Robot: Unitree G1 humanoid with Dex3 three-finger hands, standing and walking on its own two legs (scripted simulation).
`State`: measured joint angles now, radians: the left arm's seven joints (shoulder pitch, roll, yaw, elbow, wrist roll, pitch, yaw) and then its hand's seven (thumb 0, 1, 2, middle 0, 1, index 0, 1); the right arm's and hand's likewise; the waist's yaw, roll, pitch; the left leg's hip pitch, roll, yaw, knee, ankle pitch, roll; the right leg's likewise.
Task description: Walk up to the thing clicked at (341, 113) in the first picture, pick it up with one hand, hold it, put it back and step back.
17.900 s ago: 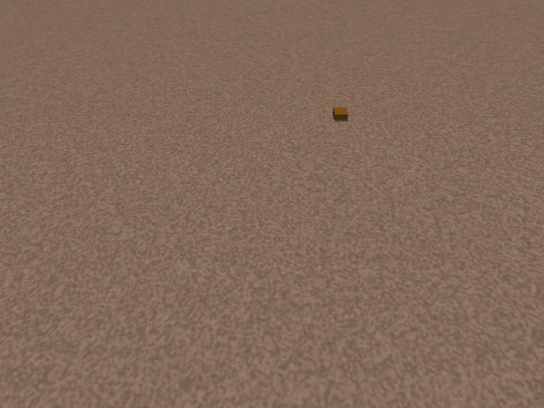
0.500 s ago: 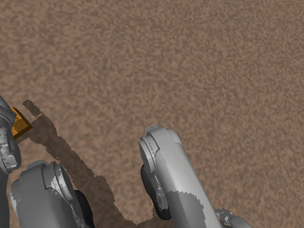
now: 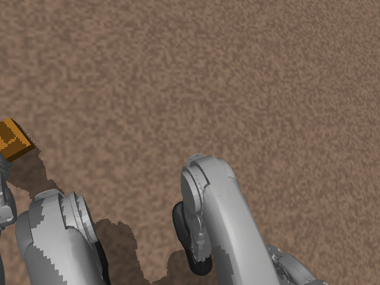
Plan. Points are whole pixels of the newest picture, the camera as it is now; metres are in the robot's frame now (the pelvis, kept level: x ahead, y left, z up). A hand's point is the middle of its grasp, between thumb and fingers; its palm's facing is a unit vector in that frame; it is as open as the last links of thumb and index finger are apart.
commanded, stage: rest palm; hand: left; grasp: from above
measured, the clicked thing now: (4, 143) +0.45 +0.32 -0.29
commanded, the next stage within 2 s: close in 0.80 s
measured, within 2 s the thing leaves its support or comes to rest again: neither
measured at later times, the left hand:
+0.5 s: hand out of the picture +0.44 +0.32 -0.24, palm faces -0.34 -0.28 -0.90, open 14.5 cm
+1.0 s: hand out of the picture +0.44 +0.32 -0.25, palm faces -0.34 -0.27 -0.90, open 14.0 cm
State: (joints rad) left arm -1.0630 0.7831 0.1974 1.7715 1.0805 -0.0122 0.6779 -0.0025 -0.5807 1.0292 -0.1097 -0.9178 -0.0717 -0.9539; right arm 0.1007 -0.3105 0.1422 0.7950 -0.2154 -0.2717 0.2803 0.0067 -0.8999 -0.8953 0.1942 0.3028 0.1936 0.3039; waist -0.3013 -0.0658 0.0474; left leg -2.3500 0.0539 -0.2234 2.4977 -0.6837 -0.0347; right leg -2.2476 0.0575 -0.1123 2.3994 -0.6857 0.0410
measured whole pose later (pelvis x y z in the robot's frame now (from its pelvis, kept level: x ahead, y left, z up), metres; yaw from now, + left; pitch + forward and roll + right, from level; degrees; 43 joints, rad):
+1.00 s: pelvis -0.01 +0.01 +0.00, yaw -4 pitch +25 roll -14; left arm -1.10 0.99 0.23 1.86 1.06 -0.03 0.72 0.00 -0.49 0.95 -0.16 -0.91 -0.14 -0.94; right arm 0.11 -0.35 0.28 0.75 -0.26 -0.39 0.35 0.01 -0.91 -0.90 0.19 0.30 0.19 0.30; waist -0.38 -0.15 0.22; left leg -2.32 0.06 -0.29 2.54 -0.69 -0.02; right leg -2.18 0.08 -0.17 2.38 -0.67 0.07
